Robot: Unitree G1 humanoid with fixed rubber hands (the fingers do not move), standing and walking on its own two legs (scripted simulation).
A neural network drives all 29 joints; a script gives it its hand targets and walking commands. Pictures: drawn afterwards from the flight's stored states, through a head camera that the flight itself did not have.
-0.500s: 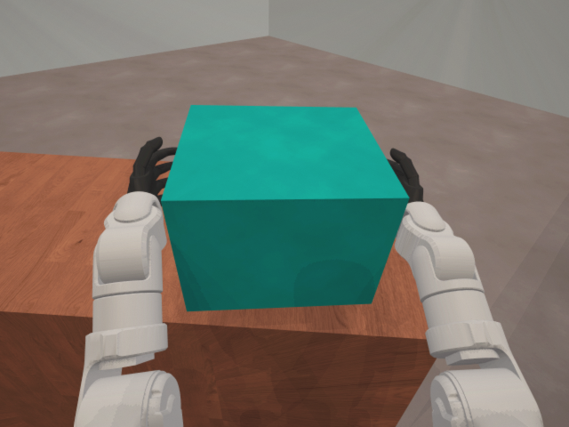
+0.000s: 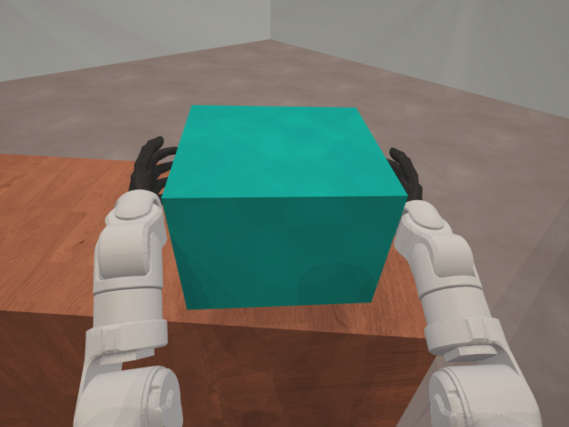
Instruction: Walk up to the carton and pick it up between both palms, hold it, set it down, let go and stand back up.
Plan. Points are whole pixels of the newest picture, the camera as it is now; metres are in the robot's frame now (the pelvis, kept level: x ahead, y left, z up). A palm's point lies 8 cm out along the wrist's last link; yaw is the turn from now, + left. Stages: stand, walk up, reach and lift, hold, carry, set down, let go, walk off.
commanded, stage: hold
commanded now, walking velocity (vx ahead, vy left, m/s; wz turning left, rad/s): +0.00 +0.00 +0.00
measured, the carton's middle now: (278, 200) +0.39 +0.00 +0.18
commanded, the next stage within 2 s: none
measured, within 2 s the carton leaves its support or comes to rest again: neither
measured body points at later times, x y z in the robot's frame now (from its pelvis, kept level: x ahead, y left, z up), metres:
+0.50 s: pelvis -0.01 +0.00 +0.00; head -0.07 +0.01 +0.45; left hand +0.37 +0.18 +0.22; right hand +0.37 -0.18 +0.20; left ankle +0.00 +0.11 -0.75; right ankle +0.05 -0.12 -0.75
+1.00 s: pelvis +0.00 +0.00 +0.00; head -0.06 +0.02 +0.45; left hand +0.38 +0.18 +0.21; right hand +0.37 -0.17 +0.20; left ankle +0.00 +0.11 -0.75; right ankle +0.05 -0.12 -0.75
